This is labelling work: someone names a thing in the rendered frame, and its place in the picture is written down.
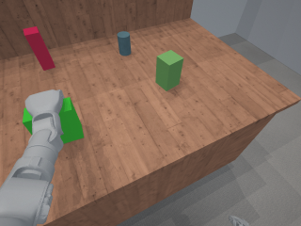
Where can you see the sponge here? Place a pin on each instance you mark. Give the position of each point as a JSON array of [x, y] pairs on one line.
[[70, 123]]

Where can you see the robot left hand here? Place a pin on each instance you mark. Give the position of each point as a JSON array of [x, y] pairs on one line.
[[48, 100]]

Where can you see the robot left forearm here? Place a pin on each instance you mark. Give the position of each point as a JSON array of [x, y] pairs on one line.
[[41, 153]]

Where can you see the robot right hand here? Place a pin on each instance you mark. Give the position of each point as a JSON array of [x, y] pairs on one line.
[[237, 221]]

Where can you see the left robot upper arm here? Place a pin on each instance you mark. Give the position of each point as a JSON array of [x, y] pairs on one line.
[[25, 202]]

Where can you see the table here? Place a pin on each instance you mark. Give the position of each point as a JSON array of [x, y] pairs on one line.
[[141, 143]]

